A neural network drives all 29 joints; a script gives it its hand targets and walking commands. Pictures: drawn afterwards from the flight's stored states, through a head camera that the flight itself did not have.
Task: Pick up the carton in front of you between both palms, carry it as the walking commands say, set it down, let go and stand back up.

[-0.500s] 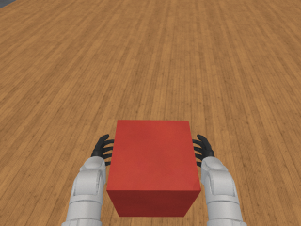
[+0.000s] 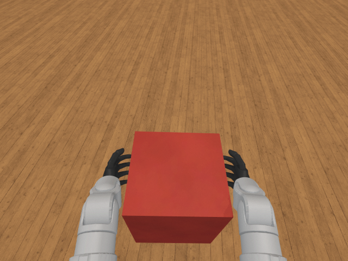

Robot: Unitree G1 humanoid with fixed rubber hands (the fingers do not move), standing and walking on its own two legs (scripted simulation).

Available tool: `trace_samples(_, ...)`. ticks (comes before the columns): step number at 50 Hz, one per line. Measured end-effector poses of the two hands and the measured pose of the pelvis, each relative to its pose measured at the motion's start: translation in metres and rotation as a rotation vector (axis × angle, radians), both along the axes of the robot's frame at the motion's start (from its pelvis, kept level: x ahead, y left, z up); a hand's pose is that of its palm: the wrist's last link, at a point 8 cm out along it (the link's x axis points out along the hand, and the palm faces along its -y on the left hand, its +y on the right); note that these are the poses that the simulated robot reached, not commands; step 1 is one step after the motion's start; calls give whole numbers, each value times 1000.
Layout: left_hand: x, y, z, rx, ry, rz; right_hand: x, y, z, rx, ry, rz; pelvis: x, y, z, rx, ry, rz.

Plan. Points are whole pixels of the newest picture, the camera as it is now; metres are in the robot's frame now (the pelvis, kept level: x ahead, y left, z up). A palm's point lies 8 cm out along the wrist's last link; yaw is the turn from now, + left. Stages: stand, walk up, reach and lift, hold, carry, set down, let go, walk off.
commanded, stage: carry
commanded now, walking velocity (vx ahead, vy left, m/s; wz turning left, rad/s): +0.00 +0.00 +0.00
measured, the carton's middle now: (175, 191) +0.31 +0.00 -0.04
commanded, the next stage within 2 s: hold in 1.66 s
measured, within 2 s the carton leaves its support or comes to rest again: neither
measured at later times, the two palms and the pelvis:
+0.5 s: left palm (122, 184) +0.29 +0.12 +0.03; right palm (251, 186) +0.28 -0.18 +0.03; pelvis -0.01 -0.02 -0.01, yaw +0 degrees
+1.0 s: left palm (119, 201) +0.24 +0.12 +0.04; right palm (257, 203) +0.24 -0.18 +0.04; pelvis -0.05 -0.02 +0.00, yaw -1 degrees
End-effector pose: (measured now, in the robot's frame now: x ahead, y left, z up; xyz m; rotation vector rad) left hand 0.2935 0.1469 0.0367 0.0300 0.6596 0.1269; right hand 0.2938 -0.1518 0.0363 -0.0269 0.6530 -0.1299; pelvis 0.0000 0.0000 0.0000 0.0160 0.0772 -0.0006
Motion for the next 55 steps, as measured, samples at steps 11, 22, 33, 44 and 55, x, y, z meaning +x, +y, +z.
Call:
trace_samples(11, 8, -14, 4, 7, -4, 2, 8, -14, 1, 6, -4, 3, 9, -14, 0, 6, -4, 0)
trace_samples(22, -1, -23, -1, 1, -5, 1, -2, -23, -2, 3, -5, -1, -1, -23, -5, 9, -18, -3)
trace_samples(33, -24, -26, -4, 2, 2, -9, -27, -26, -4, -1, 2, -8, -21, -23, -7, 4, -45, -8)
trace_samples(44, -42, -25, 1, -4, -2, -6, -45, -25, 2, 1, -2, -10, -40, -23, -5, -4, -55, -11)
trace_samples(55, -56, -26, 2, -4, -1, -10, -59, -26, 3, 1, -1, -16, -55, -23, -4, -9, -56, -14)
